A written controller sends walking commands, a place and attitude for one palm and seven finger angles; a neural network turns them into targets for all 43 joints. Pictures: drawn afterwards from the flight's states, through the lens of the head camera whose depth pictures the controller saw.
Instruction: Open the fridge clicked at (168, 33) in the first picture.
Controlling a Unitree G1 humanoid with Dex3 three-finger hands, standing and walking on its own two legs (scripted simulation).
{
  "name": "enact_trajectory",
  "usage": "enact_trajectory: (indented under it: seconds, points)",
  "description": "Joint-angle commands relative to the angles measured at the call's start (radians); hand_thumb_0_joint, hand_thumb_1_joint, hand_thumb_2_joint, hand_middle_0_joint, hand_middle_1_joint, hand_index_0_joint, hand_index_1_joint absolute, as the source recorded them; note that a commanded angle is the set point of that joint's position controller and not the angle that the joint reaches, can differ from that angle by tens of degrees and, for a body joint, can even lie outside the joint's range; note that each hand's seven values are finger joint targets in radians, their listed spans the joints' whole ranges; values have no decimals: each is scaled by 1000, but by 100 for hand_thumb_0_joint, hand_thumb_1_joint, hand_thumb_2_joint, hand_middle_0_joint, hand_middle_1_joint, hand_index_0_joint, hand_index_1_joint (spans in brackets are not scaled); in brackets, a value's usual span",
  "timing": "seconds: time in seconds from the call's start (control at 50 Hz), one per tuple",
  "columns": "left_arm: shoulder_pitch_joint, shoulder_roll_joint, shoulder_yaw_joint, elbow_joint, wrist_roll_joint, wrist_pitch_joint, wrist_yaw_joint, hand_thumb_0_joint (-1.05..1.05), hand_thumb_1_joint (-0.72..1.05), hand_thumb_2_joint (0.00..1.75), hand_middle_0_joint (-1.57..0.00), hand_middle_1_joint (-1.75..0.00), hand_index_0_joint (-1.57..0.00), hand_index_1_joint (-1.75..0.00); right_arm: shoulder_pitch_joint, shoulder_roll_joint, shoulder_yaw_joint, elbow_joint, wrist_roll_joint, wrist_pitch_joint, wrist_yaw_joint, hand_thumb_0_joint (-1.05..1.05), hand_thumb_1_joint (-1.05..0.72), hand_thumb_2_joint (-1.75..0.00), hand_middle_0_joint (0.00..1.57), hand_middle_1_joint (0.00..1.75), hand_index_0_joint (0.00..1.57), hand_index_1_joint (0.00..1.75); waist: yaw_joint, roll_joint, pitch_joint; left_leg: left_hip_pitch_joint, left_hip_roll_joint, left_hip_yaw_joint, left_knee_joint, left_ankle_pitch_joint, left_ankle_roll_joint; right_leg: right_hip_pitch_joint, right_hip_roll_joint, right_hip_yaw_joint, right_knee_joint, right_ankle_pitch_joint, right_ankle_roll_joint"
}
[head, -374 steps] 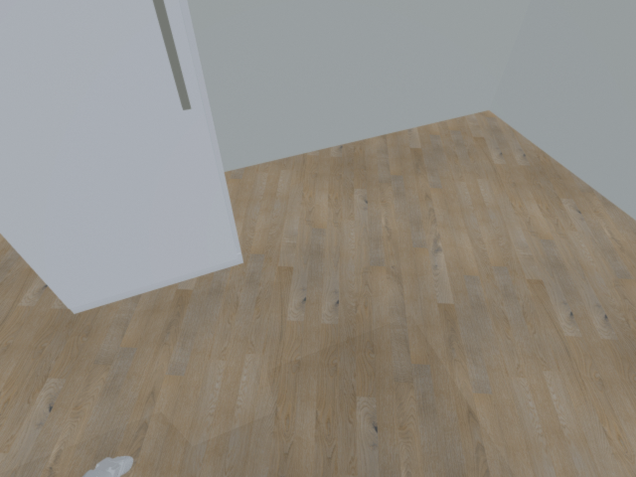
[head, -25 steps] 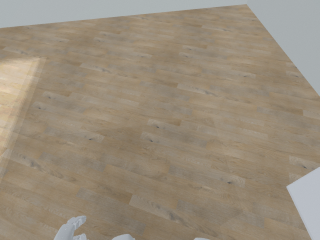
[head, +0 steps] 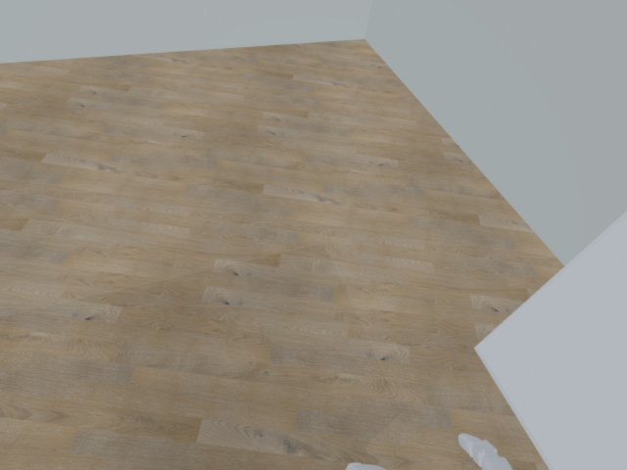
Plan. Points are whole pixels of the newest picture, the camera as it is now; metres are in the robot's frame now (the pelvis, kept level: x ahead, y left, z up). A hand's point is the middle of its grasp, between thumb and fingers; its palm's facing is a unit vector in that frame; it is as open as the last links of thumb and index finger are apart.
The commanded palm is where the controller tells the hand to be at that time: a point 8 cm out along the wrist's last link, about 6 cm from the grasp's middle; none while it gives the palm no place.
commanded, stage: turn to face it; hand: right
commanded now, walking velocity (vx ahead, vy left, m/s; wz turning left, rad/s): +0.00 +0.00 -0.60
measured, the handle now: out of the picture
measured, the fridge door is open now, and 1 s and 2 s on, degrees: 0 0 0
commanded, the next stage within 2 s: take the last steps up to it in 1.68 s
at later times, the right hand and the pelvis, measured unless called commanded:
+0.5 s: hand out of the picture -0.06 -0.27 -0.18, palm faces +0.35 +0.90 -0.26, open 7.4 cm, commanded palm none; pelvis -0.02 -0.05 +0.00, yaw -18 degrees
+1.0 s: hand out of the picture +0.01 -0.26 -0.13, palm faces +0.53 +0.80 -0.29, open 7.4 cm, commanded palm none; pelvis -0.01 -0.01 +0.00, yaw -35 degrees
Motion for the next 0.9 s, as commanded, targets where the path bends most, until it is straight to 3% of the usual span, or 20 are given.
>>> enact_trajectory:
  seconds: [0.0,0.04,0.08,0.12,0.24,0.28,0.3,0.32,0.34,0.36,0.38,0.4,0.42,0.46,0.5,0.6,0.74,0.82,0.88]
  points:
    - [-3,73,17,-70,3,-15,-22,0,90,90,-20,-30,-20,-30,-11,-171,-53,-66,0,-22,-17,0,-90,-90,20,30,20,30,-9,225,-27,60,261,-140,-275,274,67,-146,-96,-38,296,101,33]
    - [-10,70,10,-67,3,-10,-23,0,90,90,-20,-30,-20,-30,34,-176,-52,-50,-1,-27,-18,0,-90,-90,20,30,20,30,-24,248,-43,111,257,-86,-259,361,69,-146,-101,-61,272,114,48]
    - [-55,68,6,-74,1,-7,-23,0,90,90,-20,-30,-20,-30,89,-187,-55,-27,-3,-26,-19,0,-90,-90,20,30,20,30,-51,243,-54,160,273,-75,-248,413,83,-148,-107,-81,211,88,56]
    - [-89,59,-1,-79,-1,-6,-24,0,90,90,-20,-30,-20,-30,116,-205,-62,-13,-7,-23,-20,0,-90,-90,20,30,20,30,-61,237,-56,188,292,-49,-237,446,91,-138,-114,-103,137,63,59]
    - [-158,44,-21,-101,-9,-20,-25,0,90,90,-20,-30,-20,-30,160,-247,-73,19,-13,-9,-14,0,-90,-90,20,30,20,30,-94,294,-76,199,321,18,-179,532,94,-25,-106,-184,-125,30,36]
    - [-139,45,-23,-106,-11,-31,-23,0,90,90,-20,-30,-20,-30,153,-257,-81,23,-14,-5,-14,0,-90,-90,20,30,20,30,-85,300,-99,197,338,32,-134,539,87,37,-102,-200,-233,40,18]
    - [-122,53,-22,-105,-10,-34,-22,0,90,90,-20,-30,-20,-30,151,-256,-82,28,-12,-2,-11,0,-90,-90,20,30,20,30,-75,279,-108,179,332,52,-95,514,65,93,-98,-212,-313,89,13]
    - [-75,74,-16,-100,-6,-40,-20,0,90,90,-20,-30,-20,-30,141,-257,-86,28,-5,2,-9,0,-90,-90,20,30,20,30,-42,237,-127,130,320,93,-17,457,29,188,-98,-212,-433,196,3]
    - [-4,140,1,-87,-2,-50,-19,0,90,90,-20,-30,-20,-30,146,-236,-83,16,3,7,-3,0,-90,-90,20,30,20,30,-1,87,-178,-19,280,121,166,328,-26,382,-167,-112,-540,361,-34]
    - [62,267,33,-86,3,-58,-13,0,90,90,-20,-30,-20,-30,129,-161,-68,-30,10,7,8,0,-90,-90,20,30,20,30,37,-265,-195,-332,122,136,416,-282,-118,534,-465,287,-575,778,-181]
    - [130,290,35,-54,-6,-52,-3,0,90,90,-20,-30,-20,-30,53,-171,-56,-56,-4,19,-3,0,-90,-90,20,30,20,30,66,-195,-215,-352,100,2,541,-386,-108,485,-523,319,-579,840,-252]
    - [105,271,31,-57,-6,-54,11,0,90,90,-20,-30,-20,-30,17,-161,-60,-52,0,22,-9,0,-90,-90,20,30,20,30,53,-181,-205,-375,99,-50,601,-331,-106,454,-486,302,-575,778,-256]
    - [44,236,21,-77,-2,-55,18,0,90,90,-20,-30,-20,-30,8,-167,-65,-37,2,19,-6,0,-90,-90,20,30,20,30,36,-149,-145,-381,101,-69,627,-252,-109,386,-435,249,-586,704,-237]
    - [-63,180,-2,-108,0,-59,19,0,90,90,-20,-30,-20,-30,51,-174,-71,2,0,22,5,0,-90,-90,20,30,20,30,-24,-80,-77,-320,96,-73,623,-109,-114,281,-336,143,-615,628,-186]
    - [-89,172,-6,-117,-3,-64,17,0,90,90,-20,-30,-20,-30,96,-179,-72,22,-2,25,8,0,-90,-90,20,30,20,30,-43,-66,-89,-277,86,-73,589,-60,-119,256,-300,112,-634,576,-176]
    - [-38,170,4,-106,-3,-61,16,0,90,90,-20,-30,-20,-30,54,-177,-72,2,-3,24,1,0,-90,-90,20,30,20,30,-23,-43,-89,-285,60,-90,498,-51,-129,288,-293,198,-652,504,-198]
    - [30,167,17,-88,5,-55,19,0,90,90,-20,-30,-20,-30,-42,-154,-65,-48,5,16,-6,0,-90,-90,20,30,20,30,8,-63,-118,-264,13,-113,362,-119,-121,333,-283,327,-607,574,-224]
    - [22,163,22,-90,8,-47,19,0,90,90,-20,-30,-20,-30,-29,-138,-58,-59,12,12,-12,0,-90,-90,20,30,20,30,-4,-85,-136,-149,-27,-117,221,-140,-101,276,-263,386,-581,619,-224]
    - [-3,159,27,-97,4,-40,15,0,90,90,-20,-30,-20,-30,50,-144,-60,-47,18,6,-18,0,-90,-90,20,30,20,30,-36,-87,-168,6,-58,-100,15,-49,-85,217,-217,397,-544,608,-187]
